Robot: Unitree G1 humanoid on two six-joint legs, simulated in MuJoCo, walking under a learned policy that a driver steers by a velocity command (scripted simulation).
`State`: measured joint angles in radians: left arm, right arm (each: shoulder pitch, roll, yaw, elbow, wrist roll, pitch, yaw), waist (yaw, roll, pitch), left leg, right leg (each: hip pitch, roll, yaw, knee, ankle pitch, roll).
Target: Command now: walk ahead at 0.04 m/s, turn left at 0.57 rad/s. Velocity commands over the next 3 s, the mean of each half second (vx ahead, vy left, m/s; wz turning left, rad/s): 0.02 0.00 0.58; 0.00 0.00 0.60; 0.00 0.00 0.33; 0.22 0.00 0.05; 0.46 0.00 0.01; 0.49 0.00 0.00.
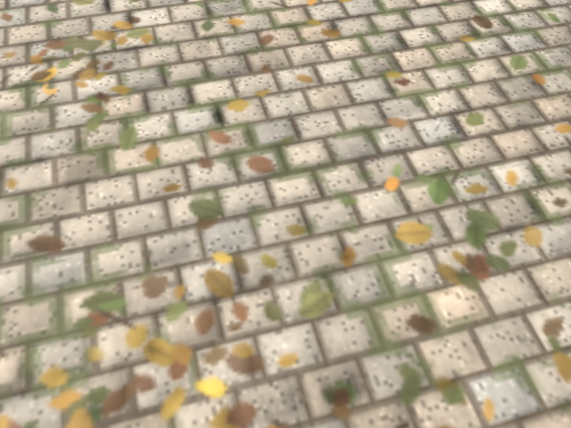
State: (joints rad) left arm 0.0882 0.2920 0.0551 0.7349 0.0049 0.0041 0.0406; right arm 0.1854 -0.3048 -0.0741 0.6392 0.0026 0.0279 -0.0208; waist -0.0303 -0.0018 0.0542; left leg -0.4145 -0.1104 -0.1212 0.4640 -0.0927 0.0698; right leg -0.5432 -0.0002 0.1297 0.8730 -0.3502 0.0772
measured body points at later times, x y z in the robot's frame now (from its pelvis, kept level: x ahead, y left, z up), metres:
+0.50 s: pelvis +0.03 -0.04 +0.01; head +0.07 -0.04 +0.45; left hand +0.07 +0.26 -0.09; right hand +0.27 -0.26 -0.09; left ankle -0.02 +0.09 -0.70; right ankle +0.06 -0.17 -0.73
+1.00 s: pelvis +0.02 -0.03 +0.00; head +0.05 +0.00 +0.45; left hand +0.00 +0.30 -0.09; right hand +0.33 -0.16 -0.08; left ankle -0.02 +0.08 -0.73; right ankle +0.11 -0.13 -0.72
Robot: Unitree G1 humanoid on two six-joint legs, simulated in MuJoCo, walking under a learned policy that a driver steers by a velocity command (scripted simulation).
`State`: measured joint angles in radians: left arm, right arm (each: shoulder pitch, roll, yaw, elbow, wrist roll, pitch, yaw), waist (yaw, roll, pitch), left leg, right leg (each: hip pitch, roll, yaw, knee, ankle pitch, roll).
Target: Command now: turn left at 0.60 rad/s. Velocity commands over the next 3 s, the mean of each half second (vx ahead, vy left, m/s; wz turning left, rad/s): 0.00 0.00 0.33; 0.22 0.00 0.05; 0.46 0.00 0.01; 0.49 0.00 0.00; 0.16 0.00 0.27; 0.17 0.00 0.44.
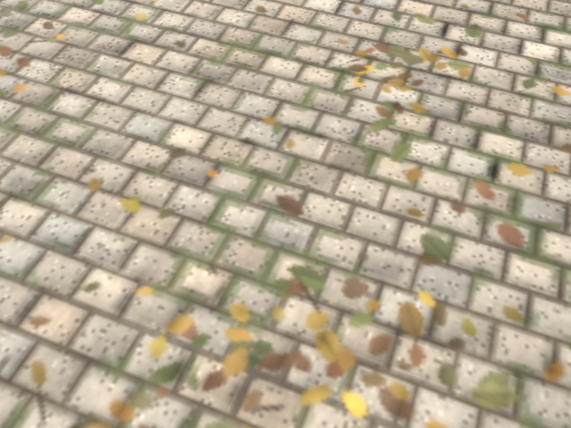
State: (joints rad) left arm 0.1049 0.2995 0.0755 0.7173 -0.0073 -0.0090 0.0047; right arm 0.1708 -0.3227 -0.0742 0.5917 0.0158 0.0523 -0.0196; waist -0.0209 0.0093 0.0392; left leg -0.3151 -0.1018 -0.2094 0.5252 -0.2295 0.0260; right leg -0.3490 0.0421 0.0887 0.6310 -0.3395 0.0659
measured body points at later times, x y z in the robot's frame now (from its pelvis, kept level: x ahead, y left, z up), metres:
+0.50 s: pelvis -0.01 +0.02 +0.00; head +0.01 +0.03 +0.45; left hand +0.07 +0.29 -0.12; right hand +0.18 -0.21 -0.09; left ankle -0.04 +0.13 -0.74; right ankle +0.01 -0.13 -0.74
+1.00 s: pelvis +0.09 -0.02 +0.00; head +0.10 -0.05 +0.45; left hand +0.12 +0.27 -0.10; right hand +0.23 -0.28 -0.12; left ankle +0.01 +0.12 -0.66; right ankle +0.09 -0.10 -0.74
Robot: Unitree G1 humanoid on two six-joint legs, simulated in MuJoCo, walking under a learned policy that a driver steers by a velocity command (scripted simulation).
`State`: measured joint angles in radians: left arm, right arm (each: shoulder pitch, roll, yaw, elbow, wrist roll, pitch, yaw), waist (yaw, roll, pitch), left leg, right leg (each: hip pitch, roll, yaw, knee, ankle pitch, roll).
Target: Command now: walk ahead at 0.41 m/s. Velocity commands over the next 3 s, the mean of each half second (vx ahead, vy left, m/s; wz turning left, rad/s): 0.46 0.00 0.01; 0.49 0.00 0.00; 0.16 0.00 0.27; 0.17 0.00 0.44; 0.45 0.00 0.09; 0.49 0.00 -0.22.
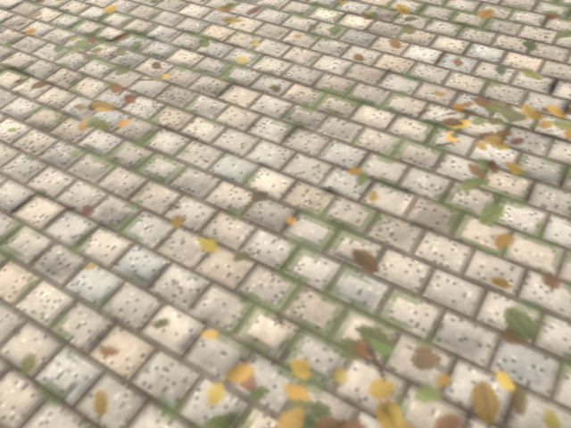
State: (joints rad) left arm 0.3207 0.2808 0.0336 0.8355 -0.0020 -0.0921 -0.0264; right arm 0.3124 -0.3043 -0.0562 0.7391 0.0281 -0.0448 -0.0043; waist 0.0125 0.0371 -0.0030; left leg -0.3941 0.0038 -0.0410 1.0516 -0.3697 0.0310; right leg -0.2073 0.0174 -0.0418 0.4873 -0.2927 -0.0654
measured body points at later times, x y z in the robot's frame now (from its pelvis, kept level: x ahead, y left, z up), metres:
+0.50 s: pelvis +0.27 +0.03 -0.01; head +0.31 +0.02 +0.44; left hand +0.28 +0.30 -0.14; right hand +0.46 -0.23 -0.10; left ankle +0.35 +0.11 -0.74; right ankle +0.10 -0.10 -0.64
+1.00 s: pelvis +0.55 -0.05 -0.01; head +0.59 -0.07 +0.44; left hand +0.73 +0.21 -0.10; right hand +0.59 -0.33 -0.15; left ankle +0.42 +0.10 -0.66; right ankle +0.63 -0.14 -0.74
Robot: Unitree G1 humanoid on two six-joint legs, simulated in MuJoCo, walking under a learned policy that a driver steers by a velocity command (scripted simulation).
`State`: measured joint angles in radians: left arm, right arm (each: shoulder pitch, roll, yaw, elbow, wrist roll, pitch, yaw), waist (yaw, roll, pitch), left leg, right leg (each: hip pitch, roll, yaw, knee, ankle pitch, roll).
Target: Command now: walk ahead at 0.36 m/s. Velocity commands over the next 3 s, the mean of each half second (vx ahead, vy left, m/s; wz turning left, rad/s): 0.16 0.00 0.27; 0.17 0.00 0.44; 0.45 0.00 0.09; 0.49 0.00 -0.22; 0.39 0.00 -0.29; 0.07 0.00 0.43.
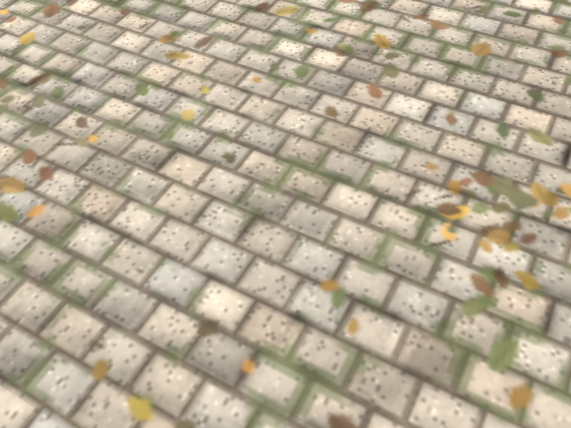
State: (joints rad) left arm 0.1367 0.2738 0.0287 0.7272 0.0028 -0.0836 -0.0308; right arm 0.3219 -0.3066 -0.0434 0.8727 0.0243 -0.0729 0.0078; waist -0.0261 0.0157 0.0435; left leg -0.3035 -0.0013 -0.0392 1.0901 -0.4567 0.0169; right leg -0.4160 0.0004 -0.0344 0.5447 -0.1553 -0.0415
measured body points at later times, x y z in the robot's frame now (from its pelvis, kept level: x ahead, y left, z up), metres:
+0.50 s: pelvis +0.15 +0.02 +0.00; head +0.19 +0.04 +0.45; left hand +0.24 +0.32 -0.12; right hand +0.34 -0.24 -0.09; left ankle +0.20 +0.11 -0.73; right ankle +0.10 -0.11 -0.66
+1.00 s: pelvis +0.22 +0.00 +0.02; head +0.24 -0.03 +0.47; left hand +0.14 +0.27 -0.09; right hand +0.48 -0.19 -0.09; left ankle +0.20 +0.15 -0.66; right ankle +0.23 -0.12 -0.73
